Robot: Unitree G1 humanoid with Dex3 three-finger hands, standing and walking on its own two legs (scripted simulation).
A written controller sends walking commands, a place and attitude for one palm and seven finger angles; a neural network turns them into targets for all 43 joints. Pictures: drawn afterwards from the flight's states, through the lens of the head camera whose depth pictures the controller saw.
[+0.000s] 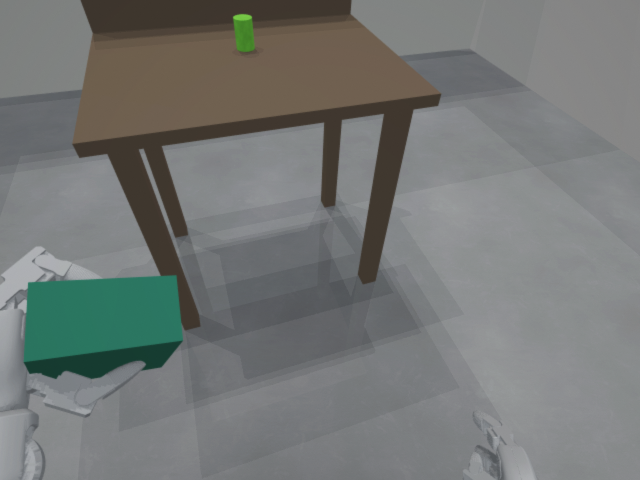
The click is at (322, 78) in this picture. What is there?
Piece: table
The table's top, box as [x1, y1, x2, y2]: [72, 14, 440, 157]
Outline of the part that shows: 440,93 350,14 252,21 255,48 252,51 241,52 236,49 233,23 100,32 92,34 72,144 79,157 434,106 438,104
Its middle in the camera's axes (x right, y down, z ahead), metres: -0.19 -0.48 +1.07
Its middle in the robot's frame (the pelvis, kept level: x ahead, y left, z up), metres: +1.11 +0.26 +0.02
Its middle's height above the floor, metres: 0.79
